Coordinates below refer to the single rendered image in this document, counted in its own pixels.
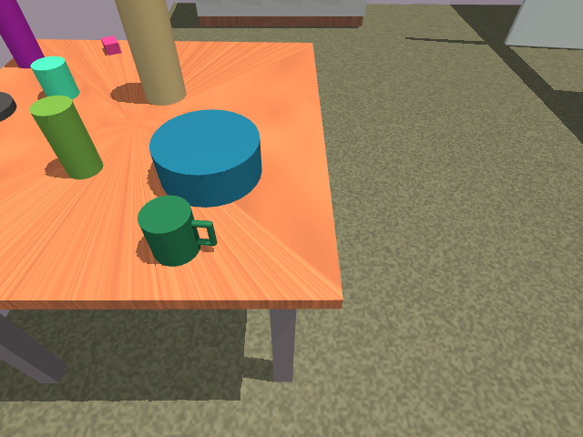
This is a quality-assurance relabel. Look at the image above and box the table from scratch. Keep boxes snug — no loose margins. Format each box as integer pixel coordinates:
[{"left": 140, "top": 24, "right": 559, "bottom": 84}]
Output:
[{"left": 0, "top": 39, "right": 343, "bottom": 383}]

